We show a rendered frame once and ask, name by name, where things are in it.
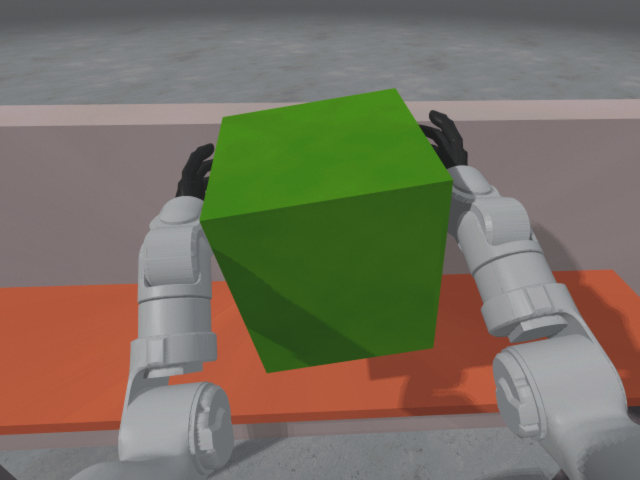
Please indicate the table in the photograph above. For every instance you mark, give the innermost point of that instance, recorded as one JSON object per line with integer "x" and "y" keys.
{"x": 65, "y": 359}

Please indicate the left robot hand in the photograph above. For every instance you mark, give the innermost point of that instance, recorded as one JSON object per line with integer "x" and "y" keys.
{"x": 192, "y": 182}

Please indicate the left robot forearm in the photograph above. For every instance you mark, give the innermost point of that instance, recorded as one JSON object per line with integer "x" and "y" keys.
{"x": 174, "y": 293}

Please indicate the right robot hand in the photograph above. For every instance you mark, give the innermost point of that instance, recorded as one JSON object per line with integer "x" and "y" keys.
{"x": 450, "y": 142}

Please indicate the right robot forearm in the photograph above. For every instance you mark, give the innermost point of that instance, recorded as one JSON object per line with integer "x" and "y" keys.
{"x": 521, "y": 298}

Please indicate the carton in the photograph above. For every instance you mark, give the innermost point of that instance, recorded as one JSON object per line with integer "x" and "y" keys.
{"x": 329, "y": 221}

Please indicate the robot right upper arm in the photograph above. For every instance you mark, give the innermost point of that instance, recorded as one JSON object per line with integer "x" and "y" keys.
{"x": 563, "y": 393}

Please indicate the robot left upper arm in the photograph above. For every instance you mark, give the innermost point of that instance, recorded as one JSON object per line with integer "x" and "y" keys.
{"x": 174, "y": 432}

